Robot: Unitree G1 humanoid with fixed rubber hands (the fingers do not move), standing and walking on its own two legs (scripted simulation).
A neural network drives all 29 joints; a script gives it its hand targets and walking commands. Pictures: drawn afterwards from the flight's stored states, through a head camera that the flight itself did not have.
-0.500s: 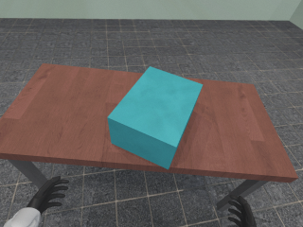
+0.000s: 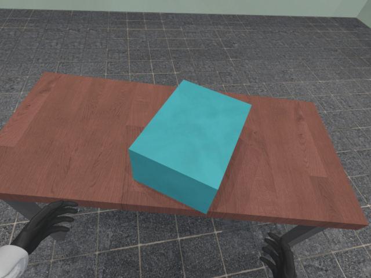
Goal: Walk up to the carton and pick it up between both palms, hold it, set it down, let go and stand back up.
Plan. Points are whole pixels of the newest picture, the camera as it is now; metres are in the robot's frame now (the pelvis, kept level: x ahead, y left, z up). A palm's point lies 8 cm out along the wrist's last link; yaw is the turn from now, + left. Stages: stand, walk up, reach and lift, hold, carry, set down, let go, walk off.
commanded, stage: reach and lift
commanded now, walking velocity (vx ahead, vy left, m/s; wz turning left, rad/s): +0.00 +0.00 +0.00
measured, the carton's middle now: (193, 141) +0.49 -0.01 -0.07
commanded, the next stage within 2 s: none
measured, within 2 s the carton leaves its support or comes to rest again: neither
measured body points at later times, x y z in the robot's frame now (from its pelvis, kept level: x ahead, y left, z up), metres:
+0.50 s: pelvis +0.01 +0.00 +0.00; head +0.04 +0.04 +0.45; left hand +0.23 +0.27 +0.00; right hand +0.17 -0.18 -0.02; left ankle +0.01 +0.10 -0.73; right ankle +0.00 -0.16 -0.73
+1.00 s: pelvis +0.01 +0.00 +0.00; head +0.05 +0.04 +0.45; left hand +0.30 +0.27 +0.02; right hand +0.25 -0.16 +0.01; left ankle +0.01 +0.10 -0.73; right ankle +0.00 -0.16 -0.73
